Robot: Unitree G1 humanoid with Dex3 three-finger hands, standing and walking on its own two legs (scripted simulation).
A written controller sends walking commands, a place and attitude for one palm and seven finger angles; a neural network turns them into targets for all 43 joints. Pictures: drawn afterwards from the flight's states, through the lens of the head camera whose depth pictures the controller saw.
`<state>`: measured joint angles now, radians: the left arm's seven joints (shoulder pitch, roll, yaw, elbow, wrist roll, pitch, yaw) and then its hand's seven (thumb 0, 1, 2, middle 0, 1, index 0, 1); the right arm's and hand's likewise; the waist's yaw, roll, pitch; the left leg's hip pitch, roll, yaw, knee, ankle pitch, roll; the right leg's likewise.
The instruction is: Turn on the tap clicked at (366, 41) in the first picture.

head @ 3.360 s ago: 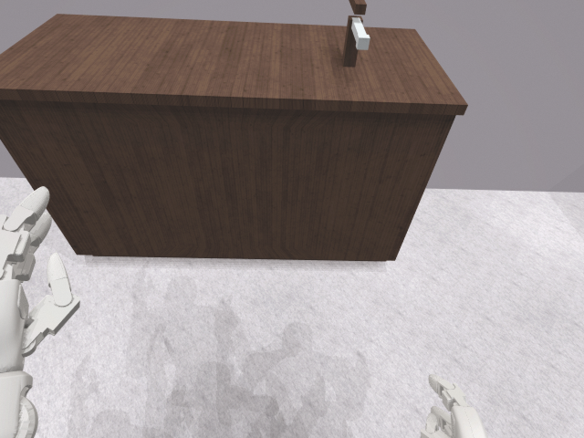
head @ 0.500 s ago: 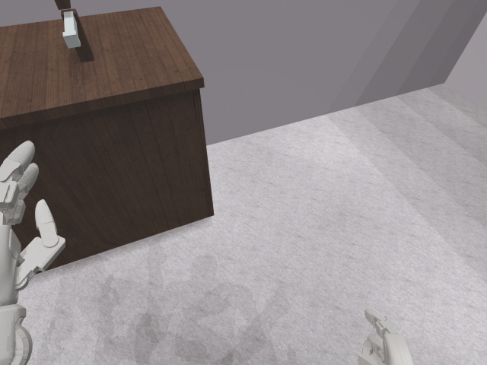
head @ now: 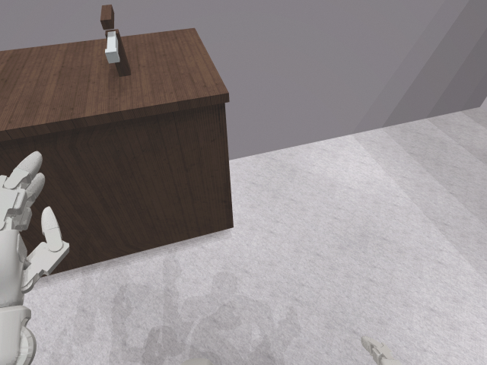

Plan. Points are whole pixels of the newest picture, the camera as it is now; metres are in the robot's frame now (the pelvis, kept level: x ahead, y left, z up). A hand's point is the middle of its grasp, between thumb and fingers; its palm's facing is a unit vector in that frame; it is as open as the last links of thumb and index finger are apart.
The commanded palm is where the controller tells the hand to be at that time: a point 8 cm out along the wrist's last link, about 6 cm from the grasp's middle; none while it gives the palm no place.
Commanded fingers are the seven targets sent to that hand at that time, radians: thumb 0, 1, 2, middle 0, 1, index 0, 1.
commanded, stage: take the last steps up to it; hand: left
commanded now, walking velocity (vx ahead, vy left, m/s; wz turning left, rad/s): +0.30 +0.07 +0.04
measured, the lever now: (112, 55) +0.78 +0.40 +0.15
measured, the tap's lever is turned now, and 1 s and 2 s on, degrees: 0 0 0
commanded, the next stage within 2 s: come to a stop and stand still in 1.56 s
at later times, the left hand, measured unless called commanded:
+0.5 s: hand (76, 183) +0.30 +0.26 +0.19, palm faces +0.37 -0.81 -0.45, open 7.4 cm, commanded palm +0.25 +0.30 +0.18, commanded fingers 0.00 0.90 0.90 -0.20 -0.30 -0.20 -0.30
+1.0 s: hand (99, 128) +0.43 +0.28 +0.18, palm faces +0.41 -0.83 -0.37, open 7.4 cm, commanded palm +0.36 +0.32 +0.18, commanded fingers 0.00 0.90 0.90 -0.20 -0.30 -0.20 -0.30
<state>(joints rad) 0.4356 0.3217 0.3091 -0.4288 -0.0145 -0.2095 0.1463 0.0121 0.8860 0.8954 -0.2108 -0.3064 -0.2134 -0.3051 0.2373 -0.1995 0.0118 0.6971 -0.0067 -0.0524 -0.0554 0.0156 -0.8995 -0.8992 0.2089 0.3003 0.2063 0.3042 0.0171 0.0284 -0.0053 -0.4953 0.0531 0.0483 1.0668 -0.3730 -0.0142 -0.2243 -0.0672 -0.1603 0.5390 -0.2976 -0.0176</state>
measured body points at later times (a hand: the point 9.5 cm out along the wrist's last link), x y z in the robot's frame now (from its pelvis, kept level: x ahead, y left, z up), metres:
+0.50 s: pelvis +0.09 +0.02 +0.00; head +0.11 +0.02 +0.45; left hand +0.28 +0.30 +0.21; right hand +0.24 -0.17 -0.10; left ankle +0.08 +0.15 -0.73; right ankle +0.13 -0.09 -0.72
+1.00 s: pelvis +0.20 +0.04 +0.00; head +0.22 +0.05 +0.45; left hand +0.40 +0.32 +0.20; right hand +0.37 -0.19 -0.08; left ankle +0.22 +0.16 -0.73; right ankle +0.17 -0.08 -0.67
